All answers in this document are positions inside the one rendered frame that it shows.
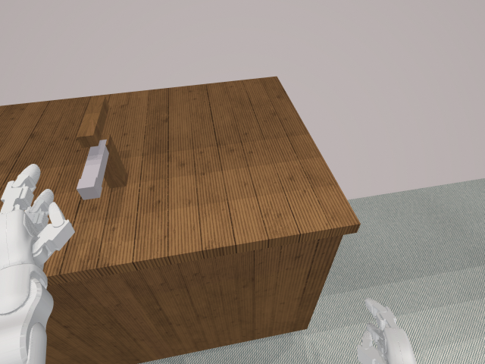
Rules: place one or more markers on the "robot right hand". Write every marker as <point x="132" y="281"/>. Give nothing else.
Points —
<point x="393" y="346"/>

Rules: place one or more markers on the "robot left forearm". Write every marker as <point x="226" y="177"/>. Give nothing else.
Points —
<point x="25" y="307"/>

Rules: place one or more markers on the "tap lever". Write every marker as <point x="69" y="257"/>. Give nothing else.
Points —
<point x="90" y="184"/>

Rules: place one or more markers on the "robot left hand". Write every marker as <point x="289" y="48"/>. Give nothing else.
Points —
<point x="25" y="236"/>

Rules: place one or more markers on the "counter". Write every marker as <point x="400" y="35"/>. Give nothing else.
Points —
<point x="217" y="224"/>

